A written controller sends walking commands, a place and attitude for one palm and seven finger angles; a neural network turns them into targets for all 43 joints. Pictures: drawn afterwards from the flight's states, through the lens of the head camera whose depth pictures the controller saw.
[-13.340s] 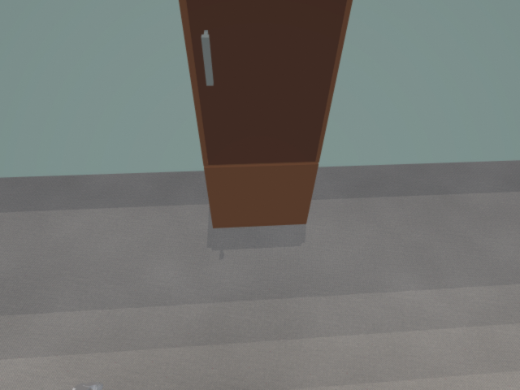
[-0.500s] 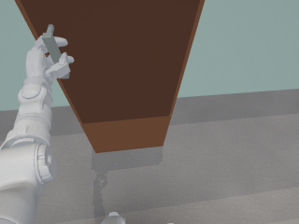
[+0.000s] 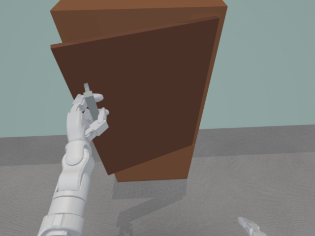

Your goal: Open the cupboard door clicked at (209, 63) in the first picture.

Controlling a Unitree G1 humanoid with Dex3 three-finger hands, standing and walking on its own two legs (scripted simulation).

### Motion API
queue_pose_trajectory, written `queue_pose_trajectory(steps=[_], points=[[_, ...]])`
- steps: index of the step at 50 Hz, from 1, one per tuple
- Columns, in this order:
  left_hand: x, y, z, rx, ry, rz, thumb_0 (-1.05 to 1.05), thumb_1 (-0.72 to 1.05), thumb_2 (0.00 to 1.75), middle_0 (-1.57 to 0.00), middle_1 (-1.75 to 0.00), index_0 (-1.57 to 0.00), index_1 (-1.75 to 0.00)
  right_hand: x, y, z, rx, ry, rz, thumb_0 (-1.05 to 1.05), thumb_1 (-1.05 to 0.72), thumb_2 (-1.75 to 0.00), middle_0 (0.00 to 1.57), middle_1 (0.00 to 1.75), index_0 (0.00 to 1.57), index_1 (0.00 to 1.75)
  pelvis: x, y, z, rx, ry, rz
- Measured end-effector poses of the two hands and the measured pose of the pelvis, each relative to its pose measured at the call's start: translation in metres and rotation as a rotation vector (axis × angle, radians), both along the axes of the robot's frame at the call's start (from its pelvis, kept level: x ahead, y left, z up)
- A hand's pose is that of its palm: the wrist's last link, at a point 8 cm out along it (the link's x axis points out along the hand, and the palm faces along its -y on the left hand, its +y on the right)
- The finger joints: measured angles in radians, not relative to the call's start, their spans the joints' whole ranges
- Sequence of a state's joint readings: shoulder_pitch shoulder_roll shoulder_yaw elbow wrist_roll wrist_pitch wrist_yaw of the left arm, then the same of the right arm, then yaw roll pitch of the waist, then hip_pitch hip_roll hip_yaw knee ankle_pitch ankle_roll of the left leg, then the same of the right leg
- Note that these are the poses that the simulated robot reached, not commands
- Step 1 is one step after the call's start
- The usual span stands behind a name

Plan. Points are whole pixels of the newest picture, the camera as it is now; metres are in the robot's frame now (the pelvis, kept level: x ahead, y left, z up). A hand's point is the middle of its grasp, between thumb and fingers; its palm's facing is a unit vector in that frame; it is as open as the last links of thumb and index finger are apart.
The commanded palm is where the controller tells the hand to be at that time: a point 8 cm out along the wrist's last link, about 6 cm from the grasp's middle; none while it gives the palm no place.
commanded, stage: pull the door open along its arc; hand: left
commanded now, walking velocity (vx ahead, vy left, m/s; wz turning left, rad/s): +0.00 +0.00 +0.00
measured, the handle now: (94, 108) +0.42 +0.19 +0.11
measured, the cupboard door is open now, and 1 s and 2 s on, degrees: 19 40 43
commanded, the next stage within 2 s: open thumb and fingers to let go in 0.36 s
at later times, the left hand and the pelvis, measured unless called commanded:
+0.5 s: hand (141, 158) +0.27 +0.05 +0.12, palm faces +0.37 -0.93 -0.01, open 5.8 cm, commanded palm +0.23 +0.10 +0.11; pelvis +0.00 -0.03 +0.01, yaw +4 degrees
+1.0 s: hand (135, 154) +0.28 +0.06 +0.11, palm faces +0.40 -0.92 +0.01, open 12.6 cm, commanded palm +0.23 +0.10 +0.11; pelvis +0.00 -0.03 +0.01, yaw +4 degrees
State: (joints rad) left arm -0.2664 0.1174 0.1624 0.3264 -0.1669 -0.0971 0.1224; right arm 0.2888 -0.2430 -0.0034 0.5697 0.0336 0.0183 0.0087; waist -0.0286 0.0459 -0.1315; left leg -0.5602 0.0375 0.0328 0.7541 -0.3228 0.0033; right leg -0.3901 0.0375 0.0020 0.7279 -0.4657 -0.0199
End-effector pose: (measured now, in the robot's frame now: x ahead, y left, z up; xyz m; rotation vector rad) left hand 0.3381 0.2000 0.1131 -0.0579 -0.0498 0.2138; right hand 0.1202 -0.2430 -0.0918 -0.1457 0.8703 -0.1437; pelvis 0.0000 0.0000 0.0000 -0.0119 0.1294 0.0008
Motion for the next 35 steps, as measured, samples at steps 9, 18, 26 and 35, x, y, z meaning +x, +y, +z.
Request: queue_pose_trajectory(steps=[9,18,26,35], points=[[-0.058,-0.053,0.004,-0.013,0.047,0.224,0.0,0.71,0.78,-0.34,-1.34,-0.36,-1.31,0.059,0.025,0.023,0.03,-0.137,0.139,0.01,-0.91,-0.9,0.2,0.3,0.2,0.3,-0.004,-0.011,0.002,0.012,-0.067,0.03],[-0.103,-0.097,0.006,0.041,0.067,0.185,0.0,0.7,0.76,-0.34,-1.33,-0.35,-1.33,0.069,0.023,0.03,0.049,-0.141,0.166,0.01,-0.91,-0.9,0.21,0.3,0.21,0.3,-0.003,-0.025,0.005,0.019,-0.127,0.05],[-0.109,-0.11,0.005,0.051,0.081,0.18,-0.01,0.69,0.78,-0.36,-1.34,-0.37,-1.34,0.064,0.009,0.018,0.036,-0.096,0.171,0.01,-0.91,-0.9,0.2,0.3,0.21,0.3,-0.005,-0.034,0.005,0.021,-0.156,0.073],[-0.098,-0.104,0.004,0.035,0.081,0.229,0.0,0.51,0.73,-0.37,-1.32,-0.4,-1.32,0.057,0.003,0.01,0.028,-0.049,0.161,0.01,-0.91,-0.9,0.2,0.3,0.2,0.3,-0.003,-0.039,0.007,0.033,-0.14,0.072]])
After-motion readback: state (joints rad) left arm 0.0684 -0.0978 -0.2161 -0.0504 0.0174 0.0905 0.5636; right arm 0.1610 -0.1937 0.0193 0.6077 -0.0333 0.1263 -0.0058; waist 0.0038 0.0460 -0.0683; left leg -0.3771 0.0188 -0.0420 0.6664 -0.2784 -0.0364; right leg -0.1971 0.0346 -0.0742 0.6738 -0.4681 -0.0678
